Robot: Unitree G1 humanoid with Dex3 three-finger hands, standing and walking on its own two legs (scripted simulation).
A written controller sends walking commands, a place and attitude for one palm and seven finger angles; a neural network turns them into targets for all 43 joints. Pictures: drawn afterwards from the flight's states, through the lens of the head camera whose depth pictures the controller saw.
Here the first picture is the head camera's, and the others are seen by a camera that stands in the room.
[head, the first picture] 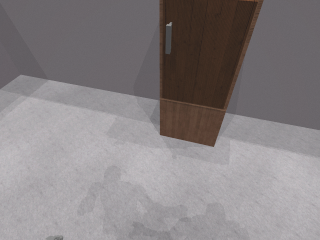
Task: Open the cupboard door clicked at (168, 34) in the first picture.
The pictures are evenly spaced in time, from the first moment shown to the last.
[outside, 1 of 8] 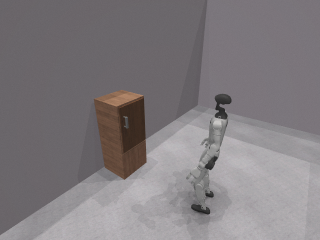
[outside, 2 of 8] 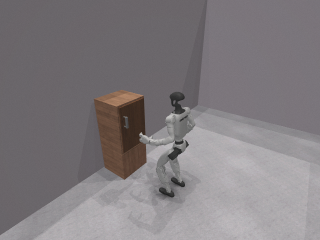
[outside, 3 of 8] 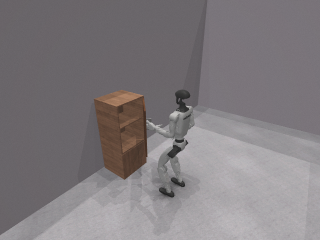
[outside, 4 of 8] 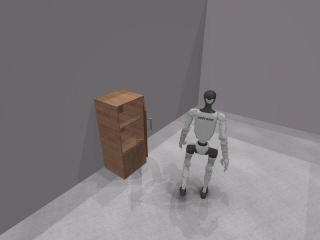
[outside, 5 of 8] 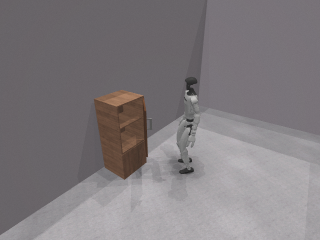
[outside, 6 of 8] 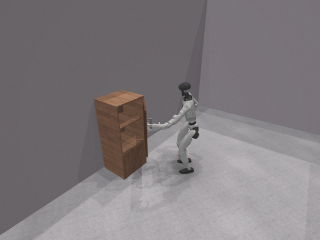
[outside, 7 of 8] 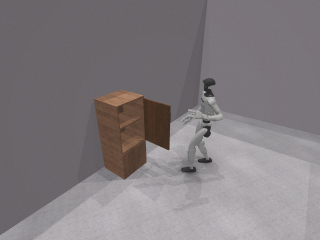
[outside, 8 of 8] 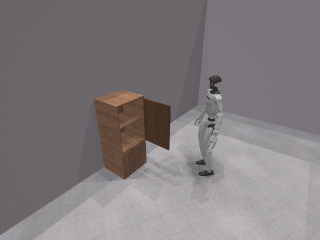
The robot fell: no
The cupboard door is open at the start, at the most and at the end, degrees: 0 89 88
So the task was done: yes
